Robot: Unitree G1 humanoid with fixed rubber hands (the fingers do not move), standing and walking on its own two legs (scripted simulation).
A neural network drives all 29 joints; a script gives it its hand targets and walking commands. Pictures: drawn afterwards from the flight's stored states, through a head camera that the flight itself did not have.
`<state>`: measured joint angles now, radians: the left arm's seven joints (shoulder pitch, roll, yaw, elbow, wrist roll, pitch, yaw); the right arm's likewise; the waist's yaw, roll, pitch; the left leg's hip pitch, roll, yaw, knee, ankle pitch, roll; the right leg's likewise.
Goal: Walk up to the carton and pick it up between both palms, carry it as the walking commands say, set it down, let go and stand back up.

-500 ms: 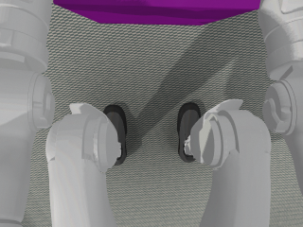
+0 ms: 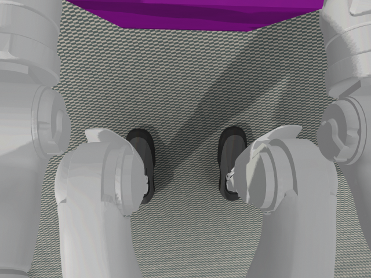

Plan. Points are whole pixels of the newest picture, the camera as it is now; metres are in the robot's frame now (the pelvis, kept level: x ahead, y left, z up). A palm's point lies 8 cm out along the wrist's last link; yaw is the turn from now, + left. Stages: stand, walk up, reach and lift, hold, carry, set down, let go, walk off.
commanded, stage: reach and lift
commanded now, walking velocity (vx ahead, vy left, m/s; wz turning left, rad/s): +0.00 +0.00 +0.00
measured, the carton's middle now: out of the picture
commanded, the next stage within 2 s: none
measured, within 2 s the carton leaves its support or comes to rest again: leaves its support in 0.22 s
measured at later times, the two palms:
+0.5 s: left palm out of the picture +0.58 +0.19 -0.11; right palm out of the picture +0.57 -0.18 -0.11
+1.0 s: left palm out of the picture +0.58 +0.18 -0.06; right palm out of the picture +0.56 -0.18 -0.06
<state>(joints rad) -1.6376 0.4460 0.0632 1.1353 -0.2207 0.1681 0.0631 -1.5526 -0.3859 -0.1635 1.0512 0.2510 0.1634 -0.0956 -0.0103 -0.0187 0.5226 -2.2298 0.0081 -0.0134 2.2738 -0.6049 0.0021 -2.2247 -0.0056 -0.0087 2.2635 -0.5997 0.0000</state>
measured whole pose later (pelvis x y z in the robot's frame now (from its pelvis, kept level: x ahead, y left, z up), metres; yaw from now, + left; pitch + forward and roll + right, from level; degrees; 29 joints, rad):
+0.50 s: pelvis +0.00 +0.00 +0.04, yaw +1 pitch +31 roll -1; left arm -1.57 0.42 0.10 0.98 -0.19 0.27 0.09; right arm -1.46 -0.36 -0.24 0.85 0.18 0.29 -0.11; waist -0.02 -0.01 0.52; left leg -2.08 -0.03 -0.02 2.18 -0.63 0.00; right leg -2.06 0.01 0.01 2.17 -0.65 0.03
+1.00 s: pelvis +0.00 +0.00 +0.07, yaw +1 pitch +31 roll -1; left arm -1.54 0.39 0.20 0.80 -0.08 0.40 0.05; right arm -1.45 -0.32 -0.33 0.68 0.09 0.41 -0.08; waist -0.02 -0.02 0.53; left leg -2.00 -0.03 -0.02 2.05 -0.58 -0.02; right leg -1.98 0.01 0.01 2.05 -0.60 0.02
